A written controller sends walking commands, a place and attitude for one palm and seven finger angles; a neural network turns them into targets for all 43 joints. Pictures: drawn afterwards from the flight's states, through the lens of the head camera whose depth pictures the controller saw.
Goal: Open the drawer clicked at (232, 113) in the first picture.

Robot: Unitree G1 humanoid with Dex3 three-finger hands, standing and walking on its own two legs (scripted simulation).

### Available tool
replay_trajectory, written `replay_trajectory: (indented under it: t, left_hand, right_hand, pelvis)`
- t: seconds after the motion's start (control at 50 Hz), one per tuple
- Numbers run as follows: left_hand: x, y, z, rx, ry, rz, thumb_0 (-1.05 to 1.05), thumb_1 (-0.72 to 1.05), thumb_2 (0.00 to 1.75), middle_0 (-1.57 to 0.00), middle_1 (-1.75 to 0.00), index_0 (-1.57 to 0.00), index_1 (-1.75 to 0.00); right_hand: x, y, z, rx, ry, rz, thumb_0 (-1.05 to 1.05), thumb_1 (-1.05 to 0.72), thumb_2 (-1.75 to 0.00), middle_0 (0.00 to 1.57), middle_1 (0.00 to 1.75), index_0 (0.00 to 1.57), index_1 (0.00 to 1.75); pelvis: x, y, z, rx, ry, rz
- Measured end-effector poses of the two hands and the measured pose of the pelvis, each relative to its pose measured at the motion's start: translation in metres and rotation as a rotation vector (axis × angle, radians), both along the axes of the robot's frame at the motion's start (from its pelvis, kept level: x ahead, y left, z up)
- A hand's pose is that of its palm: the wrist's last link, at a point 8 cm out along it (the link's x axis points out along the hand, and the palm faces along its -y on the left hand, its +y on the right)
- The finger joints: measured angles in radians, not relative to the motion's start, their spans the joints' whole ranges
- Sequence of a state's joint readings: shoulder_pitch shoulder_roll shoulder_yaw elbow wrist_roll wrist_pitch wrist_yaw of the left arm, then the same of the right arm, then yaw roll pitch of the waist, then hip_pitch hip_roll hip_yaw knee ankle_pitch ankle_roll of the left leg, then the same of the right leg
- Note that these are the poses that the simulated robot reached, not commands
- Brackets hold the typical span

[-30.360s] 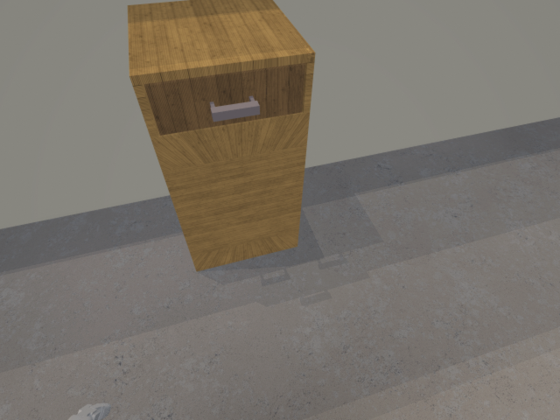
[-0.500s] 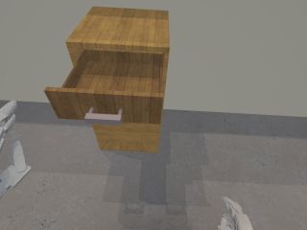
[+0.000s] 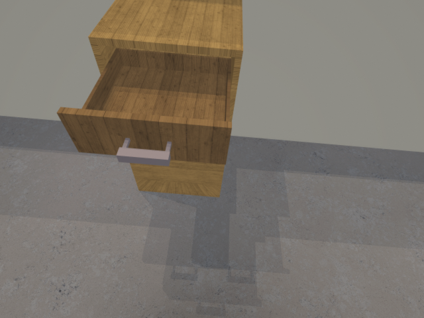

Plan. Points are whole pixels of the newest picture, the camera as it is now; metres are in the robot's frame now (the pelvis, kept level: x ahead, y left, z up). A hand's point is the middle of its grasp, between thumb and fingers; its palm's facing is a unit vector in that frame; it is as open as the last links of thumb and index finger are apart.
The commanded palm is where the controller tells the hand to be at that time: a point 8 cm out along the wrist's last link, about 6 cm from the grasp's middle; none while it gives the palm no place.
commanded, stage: let the arm hang, fingers relaxed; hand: left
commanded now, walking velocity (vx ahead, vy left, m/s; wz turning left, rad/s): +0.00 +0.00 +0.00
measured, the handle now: (146, 150) +0.47 +0.19 -0.01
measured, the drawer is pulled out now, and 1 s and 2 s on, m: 0.29 0.29 0.29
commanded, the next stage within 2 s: look to check the result in 0.70 s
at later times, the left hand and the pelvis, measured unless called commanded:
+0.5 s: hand out of the picture -0.01 +0.16 -0.17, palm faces +0.02 -0.99 -0.17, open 7.4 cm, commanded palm none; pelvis +0.00 +0.01 +0.00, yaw -1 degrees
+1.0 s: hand out of the picture -0.01 +0.16 -0.17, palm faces +0.03 -0.98 -0.18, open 7.4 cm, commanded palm none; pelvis +0.00 +0.00 +0.00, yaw -1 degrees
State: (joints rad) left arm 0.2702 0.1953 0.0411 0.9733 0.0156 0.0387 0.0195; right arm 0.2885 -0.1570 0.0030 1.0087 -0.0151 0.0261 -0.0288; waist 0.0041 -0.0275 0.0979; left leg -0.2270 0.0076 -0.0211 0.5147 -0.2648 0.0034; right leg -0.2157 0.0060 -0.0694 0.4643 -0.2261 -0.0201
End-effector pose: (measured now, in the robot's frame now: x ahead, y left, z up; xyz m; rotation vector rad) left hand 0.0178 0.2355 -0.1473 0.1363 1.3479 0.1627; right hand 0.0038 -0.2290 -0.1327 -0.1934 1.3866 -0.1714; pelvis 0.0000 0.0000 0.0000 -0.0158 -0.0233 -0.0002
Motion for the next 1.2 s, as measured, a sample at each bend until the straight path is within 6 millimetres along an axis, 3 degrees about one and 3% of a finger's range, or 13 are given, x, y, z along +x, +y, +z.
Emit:
replay_trajectory:
  t: [0.12, 0.22, 0.38, 0.52, 0.82, 1.2]
  left_hand:
    - [-0.038, 0.010, 0.008, 0.029, 0.129, 0.009, -0.01, 0.95, 0.90, -0.20, -0.30, -0.20, -0.30]
    - [-0.048, 0.008, 0.011, 0.032, 0.157, 0.011, 0.00, 0.93, 0.90, -0.20, -0.30, -0.20, -0.30]
    - [-0.038, -0.008, 0.008, 0.001, 0.113, 0.005, 0.01, 0.91, 0.90, -0.20, -0.30, -0.20, -0.30]
    - [-0.028, -0.022, 0.004, -0.028, 0.080, -0.005, 0.01, 0.91, 0.90, -0.20, -0.30, -0.20, -0.30]
    - [-0.032, -0.023, 0.004, -0.022, 0.103, 0.008, 0.01, 0.91, 0.90, -0.20, -0.30, -0.20, -0.30]
    - [-0.023, -0.028, 0.005, -0.022, 0.094, 0.007, 0.01, 0.91, 0.90, -0.20, -0.30, -0.20, -0.30]
  right_hand:
    - [-0.032, 0.013, -0.005, 0.033, 0.084, -0.044, 0.01, -0.90, -0.90, 0.20, 0.30, 0.20, 0.29]
    - [-0.039, 0.027, -0.010, 0.068, 0.089, -0.060, 0.01, -0.90, -0.90, 0.20, 0.30, 0.20, 0.29]
    - [-0.033, 0.042, -0.015, 0.107, 0.049, -0.067, 0.01, -0.90, -0.90, 0.20, 0.30, 0.20, 0.30]
    - [-0.034, 0.040, -0.014, 0.101, 0.038, -0.080, 0.01, -0.91, -0.90, 0.20, 0.30, 0.20, 0.30]
    - [-0.043, 0.030, -0.011, 0.082, 0.075, -0.091, 0.01, -0.90, -0.90, 0.20, 0.30, 0.20, 0.29]
    - [-0.026, 0.027, -0.012, 0.088, 0.049, -0.080, 0.01, -0.90, -0.90, 0.20, 0.30, 0.20, 0.29]
  pelvis:
    - [0.001, 0.005, 0.003, 0.002, -0.006, -0.007]
    - [0.000, 0.008, 0.004, 0.006, -0.014, -0.014]
    - [-0.002, 0.009, 0.004, 0.011, -0.020, -0.020]
    - [-0.002, 0.007, 0.004, 0.013, -0.019, -0.025]
    - [0.000, 0.001, 0.004, 0.011, -0.015, -0.022]
    - [0.005, -0.003, 0.005, 0.011, -0.014, -0.021]
